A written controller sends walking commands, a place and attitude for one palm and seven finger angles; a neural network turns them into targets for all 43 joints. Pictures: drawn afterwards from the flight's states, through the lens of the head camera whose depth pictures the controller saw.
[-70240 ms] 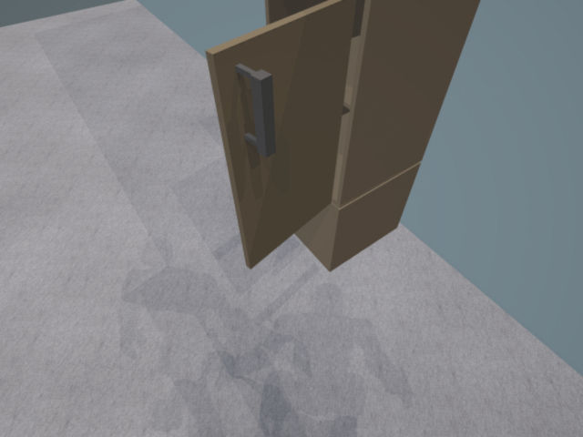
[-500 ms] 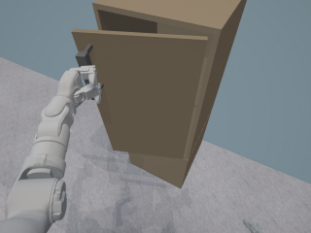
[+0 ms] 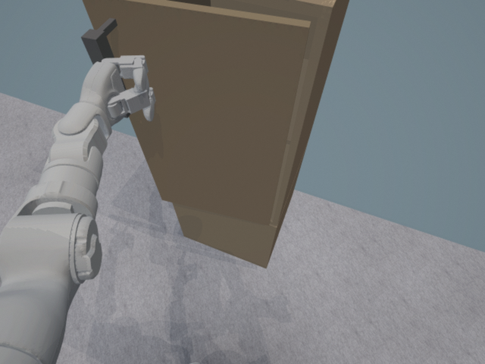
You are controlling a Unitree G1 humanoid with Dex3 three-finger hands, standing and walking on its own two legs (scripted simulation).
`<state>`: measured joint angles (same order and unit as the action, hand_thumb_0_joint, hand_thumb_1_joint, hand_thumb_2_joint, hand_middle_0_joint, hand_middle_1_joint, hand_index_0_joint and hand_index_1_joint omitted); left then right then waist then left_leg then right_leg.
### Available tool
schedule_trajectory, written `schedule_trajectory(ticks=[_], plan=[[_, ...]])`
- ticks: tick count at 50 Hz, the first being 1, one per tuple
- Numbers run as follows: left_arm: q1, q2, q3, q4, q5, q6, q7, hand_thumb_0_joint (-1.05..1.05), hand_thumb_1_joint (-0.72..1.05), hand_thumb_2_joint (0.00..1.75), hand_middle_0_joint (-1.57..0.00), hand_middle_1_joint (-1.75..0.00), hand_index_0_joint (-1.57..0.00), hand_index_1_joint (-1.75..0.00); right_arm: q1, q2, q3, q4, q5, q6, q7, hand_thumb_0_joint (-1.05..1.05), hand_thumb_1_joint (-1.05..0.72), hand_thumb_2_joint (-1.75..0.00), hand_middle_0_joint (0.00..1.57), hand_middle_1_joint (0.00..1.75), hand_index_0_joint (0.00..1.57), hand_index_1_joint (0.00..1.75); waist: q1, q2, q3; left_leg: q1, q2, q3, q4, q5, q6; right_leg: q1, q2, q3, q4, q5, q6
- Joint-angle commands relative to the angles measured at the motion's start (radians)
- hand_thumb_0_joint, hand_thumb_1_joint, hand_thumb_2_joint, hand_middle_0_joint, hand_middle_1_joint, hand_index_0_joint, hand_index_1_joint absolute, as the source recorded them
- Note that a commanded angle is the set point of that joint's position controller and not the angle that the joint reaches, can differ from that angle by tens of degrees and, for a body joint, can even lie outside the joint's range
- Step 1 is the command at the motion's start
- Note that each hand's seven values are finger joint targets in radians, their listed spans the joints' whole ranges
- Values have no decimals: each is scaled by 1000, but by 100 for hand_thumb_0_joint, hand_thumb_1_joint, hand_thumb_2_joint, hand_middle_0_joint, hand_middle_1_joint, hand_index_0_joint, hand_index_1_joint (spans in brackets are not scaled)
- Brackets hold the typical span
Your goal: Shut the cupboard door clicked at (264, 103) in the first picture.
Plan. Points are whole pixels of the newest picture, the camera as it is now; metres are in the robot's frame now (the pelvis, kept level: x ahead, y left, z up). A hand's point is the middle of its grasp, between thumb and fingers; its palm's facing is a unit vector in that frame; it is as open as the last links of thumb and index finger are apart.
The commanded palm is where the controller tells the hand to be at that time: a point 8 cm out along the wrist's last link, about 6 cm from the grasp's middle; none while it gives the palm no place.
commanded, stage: push the door shut along its arc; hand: left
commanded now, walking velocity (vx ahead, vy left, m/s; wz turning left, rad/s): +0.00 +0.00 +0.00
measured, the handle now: (117, 70) +0.57 +0.17 +0.16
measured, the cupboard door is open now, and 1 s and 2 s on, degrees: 7 0 0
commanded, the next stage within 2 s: pull the fist back off the door in 0.80 s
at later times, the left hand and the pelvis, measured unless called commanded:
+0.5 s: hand (169, 75) +0.54 +0.08 +0.17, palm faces -0.37 -0.93 +0.01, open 3.0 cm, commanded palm +0.55 +0.13 +0.17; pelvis +0.01 -0.01 -0.01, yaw -1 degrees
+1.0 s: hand (181, 69) +0.55 +0.06 +0.18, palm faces -0.25 -0.97 +0.09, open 3.2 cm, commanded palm +0.56 +0.08 +0.17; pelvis +0.01 -0.01 -0.01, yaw +1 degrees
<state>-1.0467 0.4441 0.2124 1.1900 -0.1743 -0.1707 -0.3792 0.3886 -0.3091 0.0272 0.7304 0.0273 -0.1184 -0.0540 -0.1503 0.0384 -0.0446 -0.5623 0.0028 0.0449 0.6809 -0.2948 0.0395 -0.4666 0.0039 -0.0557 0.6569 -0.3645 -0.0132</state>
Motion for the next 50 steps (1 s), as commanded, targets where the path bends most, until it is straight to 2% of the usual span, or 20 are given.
schedule_trajectory(ticks=[1,3,7,10,14,15,24,25,27,29,32,35,38,40,43,45,46,47,49,50], plan=[[-592,190,45,-214,-14,-67,-16,0,90,90,-130,-150,-130,-150,87,-170,-69,-76,0,-32,-10,0,-90,-90,20,30,20,30,-35,11,-420,425,4,-116,-29,286,1,-90,31,28,-75,309,-14],[-603,173,33,-193,-11,-64,-15,0,90,90,-130,-150,-130,-150,100,-170,-69,-72,-2,-27,-11,0,-90,-90,20,30,20,30,-44,5,-408,414,4,-113,-19,307,6,-105,33,24,-70,317,-12],[-618,242,79,-166,13,-63,-8,0,90,90,-130,-150,-130,-150,125,-177,-74,-69,-8,-18,-5,0,-90,-90,20,30,20,30,-39,9,-416,384,3,-116,-12,306,3,-105,35,27,-60,326,-13],[-647,239,77,-140,25,-64,-5,0,90,90,-130,-150,-130,-150,136,-176,-75,-68,-12,-10,-4,0,-90,-90,20,30,20,30,-51,14,-426,384,3,-112,3,322,5,-124,37,30,-54,340,-9],[-655,318,124,-102,42,-60,-15,0,90,90,-130,-150,-130,-150,154,-184,-75,-76,-13,8,-7,0,-90,-90,20,30,20,30,-52,-7,-448,332,-3,-97,20,338,12,-86,38,41,-43,396,-6],[-670,287,95,-92,46,-56,-22,0,90,90,-130,-150,-130,-150,159,-181,-76,-74,-14,11,-6,0,-90,-90,20,30,20,30,-62,-3,-438,329,-5,-95,23,341,12,-99,39,39,-43,402,-4],[-767,270,70,-119,26,-49,-89,0,90,90,-130,-150,-130,-150,179,-183,-81,-60,-18,26,-14,0,-90,-90,20,30,20,30,-84,21,-496,365,-11,-90,64,405,22,-114,52,40,-33,474,0],[-764,231,40,-104,24,-42,-96,0,90,90,-130,-150,-130,-150,172,-179,-82,-58,-18,26,-14,0,-90,-90,20,30,20,30,-92,34,-482,369,-12,-89,65,390,21,-138,53,37,-35,453,-1],[-793,237,38,-114,23,-39,-100,0,90,90,-130,-150,-130,-150,178,-182,-82,-45,-21,24,-15,0,-90,-90,20,30,20,30,-97,60,-478,375,-10,-95,69,389,19,-160,54,32,-33,436,-3],[-810,197,18,-127,16,-38,-101,0,90,90,-130,-150,-130,-150,175,-180,-84,-38,-23,21,-14,0,-90,-90,20,30,20,30,-98,73,-505,415,-11,-97,83,428,21,-183,59,28,-23,449,-3],[-829,182,1,-85,13,-24,-103,0,90,90,-130,-150,-130,-150,178,-183,-81,-17,-25,18,-17,0,-90,-90,20,30,20,30,-118,35,-462,377,-10,-102,85,380,23,-207,59,21,-27,410,-1],[-876,178,-6,-109,13,-30,-102,0,90,90,-130,-150,-130,-150,179,-185,-84,-6,-27,10,-17,0,-90,-90,20,30,20,30,-121,58,-502,401,-11,-104,94,405,23,-215,60,20,-13,422,-2],[-914,89,-60,-132,3,-35,-101,0,90,90,-130,-150,-130,-150,177,-180,-86,11,-29,-1,-17,0,-90,-90,20,30,20,30,-133,98,-515,453,-9,-107,108,435,26,-272,64,10,0,400,-5],[-924,89,-62,-122,7,-32,-102,0,90,90,-130,-150,-130,-150,173,-183,-87,19,-33,-7,-15,0,-90,-90,20,30,20,30,-134,97,-522,469,-9,-118,110,437,23,-295,68,11,2,383,-4],[-930,81,-57,-80,-2,-19,-99,0,90,90,-130,-150,-130,-150,186,-188,-84,39,-33,-12,-23,0,-90,-90,20,30,20,30,-152,32,-496,415,-9,-108,111,387,30,-286,66,3,2,374,-1],[-955,75,-67,-89,0,-18,-100,0,90,90,-130,-150,-130,-150,176,-187,-83,40,-33,-18,-24,0,-90,-90,20,30,20,30,-151,50,-496,405,-12,-108,111,365,29,-296,66,10,3,363,2],[-1008,132,154,-72,-59,18,114,0,90,90,-130,-150,-130,-150,195,-136,-64,3,-21,-26,-2,0,-90,-90,20,30,20,30,-122,87,-479,305,10,-115,101,336,5,-228,53,37,-33,355,1],[-982,55,97,-67,-26,36,224,0,90,90,-130,-150,-130,-150,206,-125,-63,3,-29,-29,24,0,-90,-90,20,30,20,30,-123,94,-473,293,8,-120,76,322,-3,-218,59,27,-24,335,8],[-953,1,95,-83,2,31,344,0,90,90,-130,-150,-130,-150,223,-120,-76,-1,-41,-33,52,0,-90,-90,20,30,20,30,-130,23,-482,311,14,-135,78,368,-4,-244,65,16,-10,332,17],[-947,-38,82,-97,23,25,404,0,90,90,-130,-150,-130,-150,228,-114,-80,3,-54,-29,68,0,-90,-90,20,30,20,30,-124,38,-487,321,11,-131,79,373,-8,-245,65,11,-11,326,16]])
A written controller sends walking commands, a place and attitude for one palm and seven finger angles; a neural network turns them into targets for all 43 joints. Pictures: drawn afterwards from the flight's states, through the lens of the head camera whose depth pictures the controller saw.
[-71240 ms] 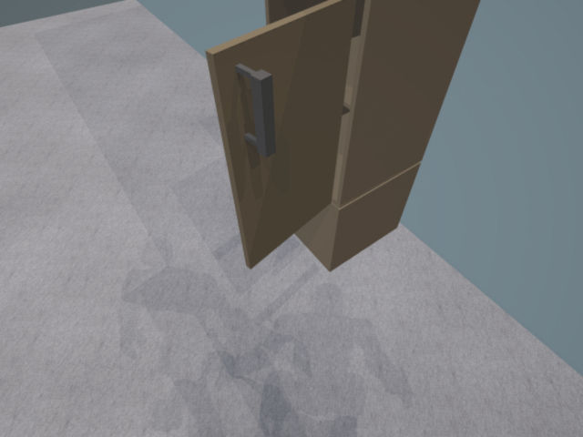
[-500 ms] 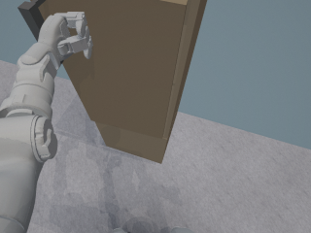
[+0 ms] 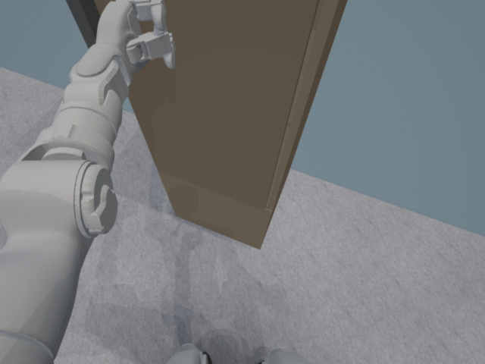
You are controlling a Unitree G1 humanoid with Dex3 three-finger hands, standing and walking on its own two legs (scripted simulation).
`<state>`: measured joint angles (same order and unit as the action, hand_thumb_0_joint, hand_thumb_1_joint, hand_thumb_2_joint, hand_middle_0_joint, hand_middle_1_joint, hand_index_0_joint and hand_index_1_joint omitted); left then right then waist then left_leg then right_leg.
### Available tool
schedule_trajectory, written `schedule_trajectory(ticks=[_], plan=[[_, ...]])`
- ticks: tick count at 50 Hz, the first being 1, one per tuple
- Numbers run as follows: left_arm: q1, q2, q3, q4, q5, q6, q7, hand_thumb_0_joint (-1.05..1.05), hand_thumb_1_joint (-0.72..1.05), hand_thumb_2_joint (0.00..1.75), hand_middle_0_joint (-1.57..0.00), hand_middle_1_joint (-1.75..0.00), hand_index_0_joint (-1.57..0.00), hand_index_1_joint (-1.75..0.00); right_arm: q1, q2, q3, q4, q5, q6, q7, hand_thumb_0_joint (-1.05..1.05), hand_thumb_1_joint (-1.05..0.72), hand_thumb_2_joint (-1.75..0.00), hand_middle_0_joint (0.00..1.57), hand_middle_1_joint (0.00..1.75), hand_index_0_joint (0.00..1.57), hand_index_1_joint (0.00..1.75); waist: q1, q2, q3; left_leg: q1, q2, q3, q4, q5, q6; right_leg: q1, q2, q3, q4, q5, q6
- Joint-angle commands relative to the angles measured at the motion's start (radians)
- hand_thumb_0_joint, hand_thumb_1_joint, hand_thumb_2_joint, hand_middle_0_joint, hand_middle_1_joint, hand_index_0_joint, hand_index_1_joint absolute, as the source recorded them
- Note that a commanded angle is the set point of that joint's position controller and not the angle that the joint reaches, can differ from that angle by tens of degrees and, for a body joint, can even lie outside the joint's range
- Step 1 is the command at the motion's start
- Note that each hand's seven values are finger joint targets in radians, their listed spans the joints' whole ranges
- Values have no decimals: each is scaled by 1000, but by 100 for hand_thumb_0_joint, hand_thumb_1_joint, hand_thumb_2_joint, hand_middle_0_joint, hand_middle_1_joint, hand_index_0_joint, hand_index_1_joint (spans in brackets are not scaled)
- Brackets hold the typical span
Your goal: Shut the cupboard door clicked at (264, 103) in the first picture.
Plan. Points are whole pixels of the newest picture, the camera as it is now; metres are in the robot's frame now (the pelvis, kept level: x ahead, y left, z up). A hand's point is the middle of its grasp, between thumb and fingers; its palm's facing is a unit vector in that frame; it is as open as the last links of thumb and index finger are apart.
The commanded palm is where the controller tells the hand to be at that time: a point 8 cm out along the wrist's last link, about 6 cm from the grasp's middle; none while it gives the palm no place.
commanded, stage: pull the fist back off the door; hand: left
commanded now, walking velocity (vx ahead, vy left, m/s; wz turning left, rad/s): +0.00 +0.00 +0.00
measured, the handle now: (102, 24) +0.61 +0.16 +0.18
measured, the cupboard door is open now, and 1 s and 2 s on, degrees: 0 0 0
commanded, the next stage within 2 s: draw the hand back to the body in 0.78 s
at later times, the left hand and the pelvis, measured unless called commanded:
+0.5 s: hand (184, 49) +0.52 +0.04 +0.19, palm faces -0.01 -1.00 +0.02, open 3.2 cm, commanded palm +0.48 +0.09 +0.18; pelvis -0.01 -0.01 +0.01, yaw -3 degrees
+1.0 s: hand (174, 72) +0.47 +0.05 +0.19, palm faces -0.01 -1.00 +0.03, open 3.1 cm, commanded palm +0.43 +0.11 +0.19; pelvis +0.00 -0.01 +0.02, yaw -2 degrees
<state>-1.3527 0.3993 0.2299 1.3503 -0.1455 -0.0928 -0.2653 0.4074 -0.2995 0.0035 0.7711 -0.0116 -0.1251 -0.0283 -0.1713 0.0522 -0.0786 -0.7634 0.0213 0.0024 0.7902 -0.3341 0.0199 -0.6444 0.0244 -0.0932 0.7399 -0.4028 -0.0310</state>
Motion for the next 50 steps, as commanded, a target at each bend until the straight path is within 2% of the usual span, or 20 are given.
schedule_trajectory(ticks=[1,3,5,7,10,13,15,18,20,23,26,29,32,34,37,38,42,45,48,50], plan=[[-653,-13,65,-289,14,-70,356,0,90,90,-130,-150,-130,-150,210,-122,-56,-44,-23,-25,58,0,-90,-90,20,30,20,30,-100,28,-471,524,-11,-82,-24,399,12,-70,43,47,-98,359,36],[-652,7,56,-324,95,-128,456,0,90,90,-130,-150,-130,-150,227,-119,-57,-39,-45,-25,81,0,-90,-90,20,30,20,30,-96,35,-483,515,-13,-84,-19,382,10,-69,39,40,-85,333,33],[-635,1,-5,-318,168,-175,470,0,90,90,-130,-150,-130,-150,225,-123,-60,-43,-51,-19,101,0,-90,-90,20,30,20,30,-102,79,-484,532,-13,-84,-24,339,7,-95,38,45,-80,297,25],[-613,30,-24,-270,202,-193,449,0,90,90,-130,-150,-130,-150,225,-134,-60,-50,-49,-11,105,0,-90,-90,20,30,20,30,-104,56,-461,506,-18,-80,-37,261,11,-85,35,54,-97,257,21],[-592,96,17,-197,169,-173,391,0,90,90,-130,-150,-130,-150,217,-146,-57,-66,-30,8,89,0,-90,-90,20,30,20,30,-88,2,-448,448,-26,-64,-72,198,16,7,34,74,-124,269,22],[-517,138,82,-203,112,-164,353,0,90,90,-130,-150,-130,-150,210,-146,-56,-90,-15,15,72,0,-90,-90,20,30,20,30,-46,-15,-476,435,-29,-47,-101,197,16,105,33,81,-140,303,21],[-478,113,82,-232,89,-176,343,0,90,90,-130,-150,-130,-150,194,-136,-50,-105,-13,11,69,0,-90,-90,20,30,20,30,-39,-34,-446,418,-32,-32,-109,205,21,129,36,85,-153,336,28],[-327,141,127,-250,92,-213,347,0,90,90,-130,-150,-130,-150,203,-129,-55,-122,-11,16,68,0,-90,-90,20,30,20,30,1,-109,-406,381,-34,-12,-128,204,27,201,36,83,-162,355,27],[-259,118,112,-262,100,-216,348,0,90,90,-130,-150,-130,-150,184,-128,-54,-134,-8,17,71,0,-90,-90,20,30,20,30,4,-120,-358,361,-37,3,-136,189,32,199,34,86,-171,369,32],[-148,142,136,-309,109,-208,342,0,90,90,-130,-150,-130,-150,179,-125,-64,-154,0,35,70,0,-90,-90,20,30,20,30,46,-119,-363,362,-45,25,-149,211,34,273,27,95,-176,418,32],[-144,49,61,-453,92,-208,322,0,90,90,-130,-150,-130,-150,132,-109,-68,-174,12,35,66,0,-90,-90,20,30,20,30,51,-53,-379,458,-44,32,-152,254,33,261,31,90,-183,458,29],[-105,20,42,-579,51,-204,309,0,90,90,-130,-150,-130,-150,94,-105,-72,-182,26,30,53,0,-90,-90,20,30,20,30,67,-48,-388,525,-41,30,-163,278,33,281,37,90,-202,472,27],[-166,-84,-60,-677,34,-186,306,0,90,90,-130,-150,-130,-150,59,-91,-72,-174,35,17,43,0,-90,-90,20,30,20,30,38,-30,-351,581,-37,24,-170,275,33,243,37,83,-217,458,32],[-106,-61,-41,-746,31,-176,316,0,90,90,-130,-150,-130,-150,35,-94,-74,-174,41,10,36,0,-90,-90,20,30,20,30,64,-2,-402,637,-35,18,-169,336,31,267,34,82,-204,500,25],[-95,-114,-80,-740,23,-140,331,0,90,90,-130,-150,-130,-150,8,-86,-66,-165,42,4,33,0,-90,-90,20,30,20,30,54,-63,-356,629,-35,12,-180,337,28,266,32,71,-209,503,28],[-62,-111,-71,-703,22,-121,338,0,90,90,-130,-150,-130,-150,8,-89,-66,-162,41,8,29,0,-90,-90,20,30,20,30,53,-115,-325,609,-35,14,-184,334,31,272,30,69,-213,506,32],[-74,-90,-47,-581,37,-60,355,0,90,90,-130,-150,-130,-150,-26,-85,-49,-162,44,30,28,0,-90,-90,20,30,20,30,55,-145,-243,535,-46,16,-199,268,30,266,14,81,-220,480,36],[-81,-108,-49,-575,39,-62,359,0,90,90,-130,-150,-130,-150,-45,-78,-43,-177,43,38,31,0,-90,-90,20,30,20,30,65,-93,-276,559,-48,18,-187,308,27,266,9,80,-204,504,28],[104,-17,47,-601,34,-82,341,0,90,90,-130,-150,-130,-150,-52,-87,-41,-214,39,48,33,0,-90,-90,20,30,20,30,129,-119,-364,556,-51,18,-186,374,26,366,8,80,-178,578,18],[159,-17,40,-690,30,-94,316,0,90,90,-130,-150,-130,-150,-76,-82,-40,-243,44,54,34,0,-90,-90,20,30,20,30,142,-130,-391,553,-51,30,-194,393,26,416,3,84,-174,636,21]])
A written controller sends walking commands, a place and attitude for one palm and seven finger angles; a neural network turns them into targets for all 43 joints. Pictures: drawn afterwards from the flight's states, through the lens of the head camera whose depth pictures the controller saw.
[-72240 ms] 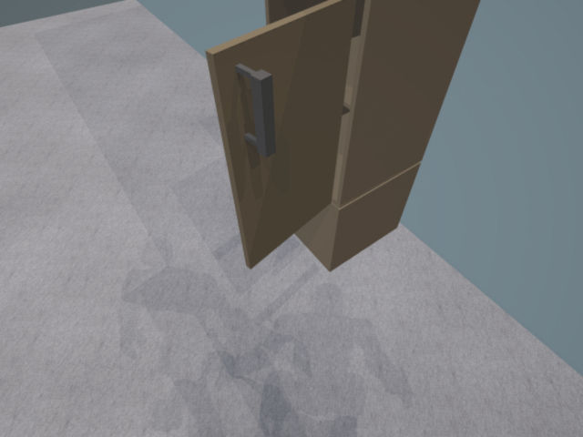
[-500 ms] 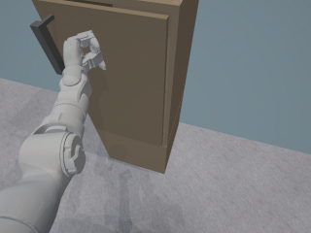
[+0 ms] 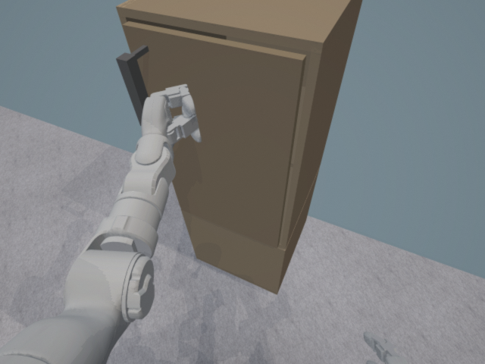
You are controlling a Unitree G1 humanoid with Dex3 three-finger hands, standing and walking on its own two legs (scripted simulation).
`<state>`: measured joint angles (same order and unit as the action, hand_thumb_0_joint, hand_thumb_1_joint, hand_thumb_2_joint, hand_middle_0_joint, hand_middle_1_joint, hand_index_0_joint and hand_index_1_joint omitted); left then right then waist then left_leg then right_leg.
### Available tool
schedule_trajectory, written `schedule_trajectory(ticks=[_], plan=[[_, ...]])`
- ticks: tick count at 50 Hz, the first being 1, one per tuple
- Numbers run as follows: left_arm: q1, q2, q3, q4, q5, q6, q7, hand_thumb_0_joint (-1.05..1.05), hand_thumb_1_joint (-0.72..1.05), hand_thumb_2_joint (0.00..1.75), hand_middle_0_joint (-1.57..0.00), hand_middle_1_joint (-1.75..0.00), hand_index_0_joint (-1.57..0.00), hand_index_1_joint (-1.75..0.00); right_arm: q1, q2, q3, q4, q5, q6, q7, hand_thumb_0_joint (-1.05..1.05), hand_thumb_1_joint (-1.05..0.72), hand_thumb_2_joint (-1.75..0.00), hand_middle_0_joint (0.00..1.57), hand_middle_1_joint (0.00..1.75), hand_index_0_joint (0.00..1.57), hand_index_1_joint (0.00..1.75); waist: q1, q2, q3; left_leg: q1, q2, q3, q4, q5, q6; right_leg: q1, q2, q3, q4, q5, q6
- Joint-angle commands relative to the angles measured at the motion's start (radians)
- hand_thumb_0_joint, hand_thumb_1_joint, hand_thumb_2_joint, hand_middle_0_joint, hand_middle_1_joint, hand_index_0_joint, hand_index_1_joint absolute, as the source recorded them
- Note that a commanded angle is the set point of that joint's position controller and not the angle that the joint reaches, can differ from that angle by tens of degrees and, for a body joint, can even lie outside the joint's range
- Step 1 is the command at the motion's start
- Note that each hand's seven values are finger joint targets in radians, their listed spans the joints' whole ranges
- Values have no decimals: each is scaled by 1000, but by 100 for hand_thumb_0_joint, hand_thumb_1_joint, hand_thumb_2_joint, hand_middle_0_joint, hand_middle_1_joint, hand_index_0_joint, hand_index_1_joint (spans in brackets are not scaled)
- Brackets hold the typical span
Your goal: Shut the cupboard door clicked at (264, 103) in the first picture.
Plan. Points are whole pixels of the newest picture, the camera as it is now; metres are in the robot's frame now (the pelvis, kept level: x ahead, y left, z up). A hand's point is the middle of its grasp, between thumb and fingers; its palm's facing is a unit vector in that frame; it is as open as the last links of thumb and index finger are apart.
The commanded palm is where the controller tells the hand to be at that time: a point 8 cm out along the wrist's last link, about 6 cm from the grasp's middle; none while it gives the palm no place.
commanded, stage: draw the hand back to the body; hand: left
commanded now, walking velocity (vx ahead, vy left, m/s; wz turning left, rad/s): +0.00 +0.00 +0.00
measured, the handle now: (145, 87) +0.60 +0.19 +0.16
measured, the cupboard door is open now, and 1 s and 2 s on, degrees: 0 0 0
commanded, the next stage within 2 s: step back with the hand held close in 1.48 s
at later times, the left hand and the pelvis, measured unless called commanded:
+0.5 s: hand (120, 190) +0.32 +0.16 +0.17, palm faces +0.08 -0.99 -0.12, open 3.1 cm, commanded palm +0.29 +0.22 +0.18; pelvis -0.01 +0.01 +0.01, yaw +0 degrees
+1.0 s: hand (17, 271) +0.22 +0.26 +0.16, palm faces +0.37 -0.86 -0.35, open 5.3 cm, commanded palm +0.16 +0.30 +0.19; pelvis +0.00 +0.01 +0.02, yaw +1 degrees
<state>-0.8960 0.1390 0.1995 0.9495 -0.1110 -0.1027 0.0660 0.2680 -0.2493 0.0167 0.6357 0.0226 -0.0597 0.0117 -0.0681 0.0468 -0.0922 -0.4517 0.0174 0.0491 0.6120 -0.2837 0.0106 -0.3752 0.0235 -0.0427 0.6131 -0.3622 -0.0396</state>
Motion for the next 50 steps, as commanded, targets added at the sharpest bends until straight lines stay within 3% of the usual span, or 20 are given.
schedule_trajectory(ticks=[1,3,6,8,10,15,17,19,20,21,23,26,30,34,35,41,45,48,49,50], plan=[[-257,228,58,-335,-6,-85,-29,0,90,90,-130,-150,-130,-150,48,-128,-53,-125,13,-11,-4,0,-90,-90,20,30,20,30,46,-107,-379,250,-48,-8,-15,354,37,156,3,37,-49,628,33],[-160,234,51,-427,-9,-80,-52,0,90,90,-130,-150,-130,-150,32,-130,-57,-149,18,-4,-6,0,-90,-90,20,30,20,30,61,-117,-378,265,-45,-6,-20,384,41,185,4,32,-51,653,33],[-110,213,19,-591,-39,-46,-92,0,90,90,-130,-150,-130,-150,-12,-127,-57,-169,35,-1,-15,0,-90,-90,20,30,20,30,57,-133,-332,288,-40,-1,-36,365,45,197,2,34,-79,681,46],[-116,164,-48,-755,-62,-28,-116,0,90,90,-130,-150,-130,-150,-47,-119,-57,-187,44,-8,-25,0,-90,-90,20,30,20,30,50,-73,-336,347,-37,-3,-42,379,49,191,5,28,-92,638,42],[-45,160,-57,-831,-77,5,-129,0,90,90,-130,-150,-130,-150,-77,-114,-52,-181,46,-18,-38,0,-90,-90,20,30,20,30,56,-30,-309,383,-33,-7,-52,377,48,171,8,23,-111,604,37],[120,173,-51,-921,-95,97,-135,0,90,90,-130,-150,-130,-150,-136,-111,-35,-179,50,-28,-58,0,-90,-90,20,30,20,30,69,-45,-197,377,-29,-31,-96,295,41,138,10,8,-146,458,29],[195,211,-7,-913,-102,145,-134,0,90,90,-124,-144,-124,-144,-156,-117,-28,-179,50,-23,-64,0,-90,-90,20,30,20,30,81,-94,-152,353,-31,-37,-114,247,38,139,7,7,-164,403,29],[288,233,24,-943,-112,186,-141,0,90,90,-119,-138,-119,-138,-187,-116,-19,-196,53,-15,-67,0,-90,-90,20,30,20,30,102,-80,-149,350,-35,-36,-130,233,36,164,0,10,-172,383,28],[287,225,12,-976,-112,200,-147,0,90,90,-116,-135,-116,-135,-200,-113,-14,-203,53,-12,-68,0,-90,-90,20,30,20,30,98,-87,-148,356,-35,-35,-135,232,36,167,-1,9,-174,380,28],[351,251,-49,-1092,-28,102,-93,0,90,90,-113,-132,-113,-132,-201,-78,-6,-205,33,-15,-69,0,-90,-90,20,30,20,30,79,-60,-32,350,-37,-40,-167,196,34,114,-22,41,-228,341,41],[525,253,-17,-1037,-21,71,-56,0,90,90,-108,-126,-108,-126,-211,-90,-9,-196,26,-3,-71,0,-90,-90,20,30,20,30,96,-106,-2,340,-26,-44,-183,166,34,129,-21,35,-246,296,42],[521,263,-25,-1158,-1,34,-32,0,90,90,-100,-117,-100,-117,-214,-80,-3,-200,21,11,-70,0,-90,-90,20,30,20,30,82,-64,-40,393,-21,-46,-210,160,31,163,-18,35,-265,256,33],[512,290,-18,-1281,18,-3,-2,0,90,90,-89,-105,-89,-105,-225,-77,-1,-196,12,2,-77,0,-90,-90,20,30,20,30,77,53,-65,455,-17,-52,-242,147,25,183,-15,34,-292,213,22],[629,314,17,-1337,30,-21,19,0,90,90,-78,-93,-78,-93,-229,-78,1,-186,4,-11,-81,0,-90,-90,20,30,20,30,89,63,-89,489,-15,-63,-255,188,23,215,-11,25,-297,241,16],[690,292,4,-1343,24,-20,20,0,90,90,-75,-90,-75,-90,-232,-74,-2,-188,3,-10,-82,0,-90,-90,20,30,20,30,89,53,-71,482,-12,-63,-258,192,20,226,-12,24,-297,245,16],[963,332,106,-1309,18,-17,15,0,90,90,-58,-72,-58,-72,-241,-82,-8,-188,3,13,-76,0,-90,-90,20,30,20,30,115,-105,12,414,-13,-58,-264,206,27,240,-16,17,-313,268,27],[1069,362,164,-1394,16,-30,15,0,90,90,-47,-60,-47,-60,-244,-73,-19,-194,3,15,-75,0,-90,-90,20,30,20,30,123,-15,3,414,-13,-51,-255,228,26,260,-25,23,-305,284,25],[1144,410,225,-1477,19,-43,23,0,90,90,-39,-51,-39,-51,-244,-76,-26,-196,0,-1,-76,0,-90,-90,20,30,20,30,131,11,-19,426,-12,-49,-235,276,26,267,-24,25,-307,330,26],[1143,417,232,-1522,24,-51,24,0,90,90,-36,-48,-36,-48,-240,-74,-24,-198,0,-8,-77,0,-90,-90,20,30,20,30,131,57,-32,428,-15,-48,-232,287,25,269,-28,23,-298,340,24],[1194,409,236,-1515,21,-48,29,0,90,90,-34,-45,-34,-45,-236,-69,-27,-195,-1,-14,-79,0,-90,-90,20,30,20,30,130,49,-10,425,-12,-48,-230,287,24,260,-27,20,-297,335,25]])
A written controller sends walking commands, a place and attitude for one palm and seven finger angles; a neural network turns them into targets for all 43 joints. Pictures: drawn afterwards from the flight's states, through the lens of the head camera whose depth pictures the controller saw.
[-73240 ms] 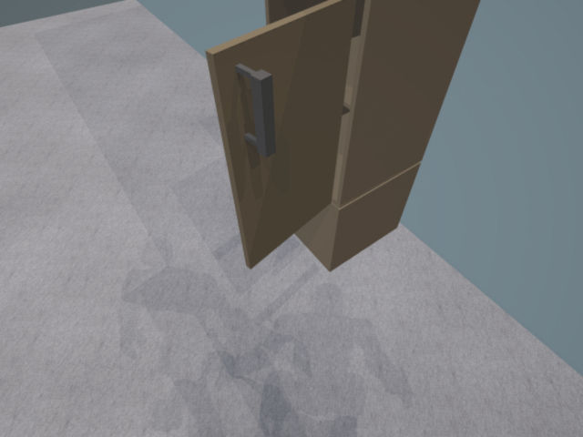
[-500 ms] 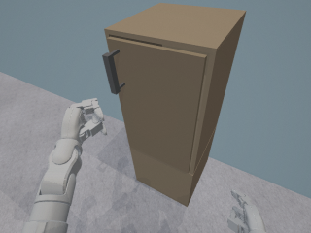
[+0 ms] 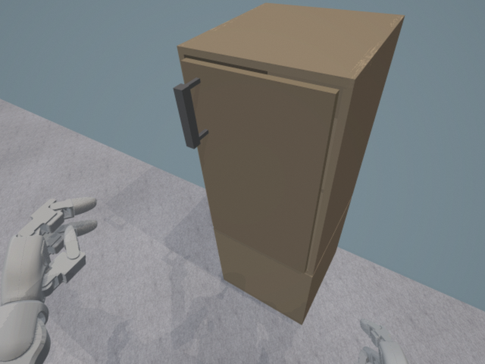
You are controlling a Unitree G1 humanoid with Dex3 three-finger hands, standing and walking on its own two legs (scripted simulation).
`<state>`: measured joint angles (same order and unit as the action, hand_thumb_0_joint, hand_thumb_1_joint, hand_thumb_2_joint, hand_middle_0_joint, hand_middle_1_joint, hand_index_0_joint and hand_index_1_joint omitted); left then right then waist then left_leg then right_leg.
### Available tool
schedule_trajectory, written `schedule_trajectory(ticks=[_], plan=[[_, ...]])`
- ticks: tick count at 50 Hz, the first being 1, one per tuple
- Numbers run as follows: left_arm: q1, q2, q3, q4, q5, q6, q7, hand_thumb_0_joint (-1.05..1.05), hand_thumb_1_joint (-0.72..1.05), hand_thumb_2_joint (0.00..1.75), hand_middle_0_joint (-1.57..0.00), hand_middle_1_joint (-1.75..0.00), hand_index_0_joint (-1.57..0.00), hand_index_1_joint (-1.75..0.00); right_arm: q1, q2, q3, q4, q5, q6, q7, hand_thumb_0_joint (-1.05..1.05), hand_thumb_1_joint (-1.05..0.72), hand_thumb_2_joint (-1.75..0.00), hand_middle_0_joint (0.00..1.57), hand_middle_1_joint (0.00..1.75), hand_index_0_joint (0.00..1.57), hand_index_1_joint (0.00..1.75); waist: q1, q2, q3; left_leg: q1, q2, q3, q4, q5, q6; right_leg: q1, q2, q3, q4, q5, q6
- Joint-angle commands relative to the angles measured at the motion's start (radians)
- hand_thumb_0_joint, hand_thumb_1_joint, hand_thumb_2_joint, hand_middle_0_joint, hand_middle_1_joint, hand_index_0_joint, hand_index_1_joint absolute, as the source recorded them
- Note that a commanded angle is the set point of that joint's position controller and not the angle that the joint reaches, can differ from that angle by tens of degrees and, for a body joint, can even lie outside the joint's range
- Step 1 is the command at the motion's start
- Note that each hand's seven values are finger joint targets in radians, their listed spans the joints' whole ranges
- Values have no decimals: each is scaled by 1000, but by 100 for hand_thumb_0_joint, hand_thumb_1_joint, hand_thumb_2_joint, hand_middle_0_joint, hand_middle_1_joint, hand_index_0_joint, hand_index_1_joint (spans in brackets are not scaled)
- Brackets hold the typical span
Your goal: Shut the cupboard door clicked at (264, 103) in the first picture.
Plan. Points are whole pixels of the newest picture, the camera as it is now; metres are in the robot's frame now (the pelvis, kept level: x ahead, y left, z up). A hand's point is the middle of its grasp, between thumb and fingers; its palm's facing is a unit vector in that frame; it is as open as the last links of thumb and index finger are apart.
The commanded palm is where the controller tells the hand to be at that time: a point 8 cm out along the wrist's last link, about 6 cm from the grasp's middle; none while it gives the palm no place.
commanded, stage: draw the hand back to the body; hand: left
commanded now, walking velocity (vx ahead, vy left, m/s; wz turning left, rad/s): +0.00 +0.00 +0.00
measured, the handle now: (194, 113) +0.60 +0.17 +0.14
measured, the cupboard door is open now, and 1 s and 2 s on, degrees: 0 0 0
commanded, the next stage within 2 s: step back with the hand held close in 0.48 s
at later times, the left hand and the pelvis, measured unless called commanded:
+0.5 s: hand (59, 264) +0.20 +0.26 +0.15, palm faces +0.44 -0.81 -0.39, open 7.4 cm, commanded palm +0.15 +0.30 +0.17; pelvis +0.01 +0.00 +0.00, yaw +0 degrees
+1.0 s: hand (32, 281) +0.17 +0.29 +0.15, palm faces +0.35 -0.79 -0.50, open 7.4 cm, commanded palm +0.12 +0.32 +0.17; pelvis -0.03 +0.03 -0.01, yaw -1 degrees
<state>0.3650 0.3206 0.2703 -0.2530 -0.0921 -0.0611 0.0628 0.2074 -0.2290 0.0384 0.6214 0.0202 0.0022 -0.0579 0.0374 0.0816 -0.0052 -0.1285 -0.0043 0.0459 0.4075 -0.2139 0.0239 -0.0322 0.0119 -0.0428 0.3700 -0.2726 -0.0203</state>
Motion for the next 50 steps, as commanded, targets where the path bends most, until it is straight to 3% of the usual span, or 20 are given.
schedule_trajectory(ticks=[1,5,8,9,10,14,19,22,26,27,29,30,31,32,33,34,38,43,48,50], plan=[[-58,243,184,-335,7,-95,36,0,90,90,-31,-42,-31,-42,-169,-94,-47,-181,1,-82,-7,0,-90,-90,20,30,20,30,27,17,-105,102,7,-49,-25,224,9,-85,-13,15,-55,246,5],[69,232,213,-313,-2,-87,44,0,90,90,-20,-30,-20,-30,-158,-91,-59,-174,6,-93,-13,0,-90,-90,20,30,20,30,24,-27,-36,83,14,-41,-24,209,10,-114,-13,18,-65,231,9],[-28,180,149,-289,8,-85,43,0,90,90,-20,-30,-20,-30,-155,-106,-64,-159,5,-102,-16,0,-90,-90,20,30,20,30,0,-36,14,91,14,-42,-28,171,13,-166,-11,17,-83,180,11],[-63,204,163,-287,12,-88,47,0,90,90,-20,-30,-20,-30,-146,-114,-64,-154,5,-105,-19,0,-90,-90,20,30,20,30,1,-36,-1,98,11,-46,-32,162,16,-170,-13,16,-81,167,12],[-75,176,134,-279,14,-84,50,0,90,90,-20,-30,-20,-30,-148,-109,-65,-152,4,-107,-22,0,-90,-90,20,30,20,30,-4,-19,5,102,13,-46,-34,157,15,-169,-14,16,-75,160,11],[-66,207,161,-273,15,-85,53,0,90,90,-20,-30,-20,-30,-147,-112,-63,-154,0,-111,-27,0,-90,-90,20,30,20,30,15,-77,-62,113,5,-49,-36,178,23,-128,-18,16,-66,194,14],[-23,235,194,-327,13,-85,53,0,90,90,-20,-30,-20,-30,-159,-99,-54,-160,-6,-107,-22,0,-90,-90,20,30,20,30,32,-18,-98,104,2,-51,-27,243,16,-73,-21,24,-53,271,7],[9,221,193,-315,10,-76,53,0,90,90,-20,-30,-20,-30,-160,-88,-51,-160,-6,-101,-20,0,-90,-90,20,30,20,30,28,9,-61,100,7,-48,-27,256,8,-83,-18,19,-54,277,6],[4,227,207,-307,11,-71,49,0,90,90,-20,-30,-20,-30,-154,-95,-50,-161,-6,-93,-16,0,-90,-90,20,30,20,30,29,-15,-48,92,11,-48,-27,272,7,-90,-14,14,-56,288,6],[19,204,187,-288,8,-65,46,0,90,90,-20,-30,-20,-30,-158,-91,-52,-161,-5,-90,-17,0,-90,-90,20,30,20,30,25,-8,-28,91,14,-45,-29,267,7,-97,-14,16,-56,282,7],[3,221,199,-299,10,-66,45,0,90,90,-20,-30,-20,-30,-153,-97,-53,-165,-5,-89,-16,0,-90,-90,20,30,20,30,27,-27,-54,100,13,-46,-29,276,9,-92,-16,14,-56,291,9],[24,195,180,-270,7,-60,44,0,90,90,-20,-30,-20,-30,-153,-93,-54,-163,-6,-85,-17,0,-90,-90,20,30,20,30,24,-38,-32,91,15,-47,-32,268,9,-95,-15,12,-54,280,10],[-110,358,311,-382,18,-100,54,0,90,90,-20,-30,-20,-30,-143,-121,-66,-196,6,-64,-13,0,-90,-90,20,30,20,30,2,-35,-20,30,41,-70,35,213,34,-161,-76,95,-94,356,20],[-5,280,252,-290,17,-103,47,0,90,90,-20,-30,-20,-30,-142,-108,-63,-168,-2,-49,-18,0,-90,-90,20,30,20,30,-11,-89,-36,25,39,-77,64,212,34,-159,-104,91,-83,395,13],[1,290,254,-312,22,-105,45,0,90,90,-20,-30,-20,-30,-155,-109,-68,-179,-1,-41,-19,0,-90,-90,20,30,20,30,-6,-102,-49,24,38,-73,75,241,35,-153,-114,94,-67,474,18],[52,249,217,-291,21,-99,42,0,90,90,-20,-30,-20,-30,-141,-111,-68,-186,1,-30,-18,0,-90,-90,20,30,20,30,-14,-119,-76,26,42,-69,87,281,30,-147,-122,79,-42,497,19],[144,256,221,-330,19,-90,50,0,90,90,-20,-30,-20,-30,-134,-127,-85,-214,6,8,-24,0,-90,-90,20,30,20,30,-16,-29,-174,65,68,-64,93,432,29,-147,-108,63,25,529,37],[153,331,288,-399,10,-92,68,0,90,90,-20,-30,-20,-30,-136,-128,-87,-247,9,39,-40,0,-90,-90,20,30,20,30,-15,-57,-198,24,88,-80,82,451,23,-146,-93,68,69,499,29],[174,334,299,-393,7,-99,81,0,90,90,-20,-30,-20,-30,-121,-133,-92,-259,10,43,-48,0,-90,-90,20,30,20,30,-18,-27,-166,-53,103,-102,46,340,25,-161,-79,80,82,361,27],[170,304,272,-390,7,-105,83,0,90,90,-20,-30,-20,-30,-115,-130,-87,-262,12,36,-47,0,-90,-90,20,30,20,30,-22,-18,-134,-116,115,-120,17,233,29,-168,-70,82,81,246,28]])
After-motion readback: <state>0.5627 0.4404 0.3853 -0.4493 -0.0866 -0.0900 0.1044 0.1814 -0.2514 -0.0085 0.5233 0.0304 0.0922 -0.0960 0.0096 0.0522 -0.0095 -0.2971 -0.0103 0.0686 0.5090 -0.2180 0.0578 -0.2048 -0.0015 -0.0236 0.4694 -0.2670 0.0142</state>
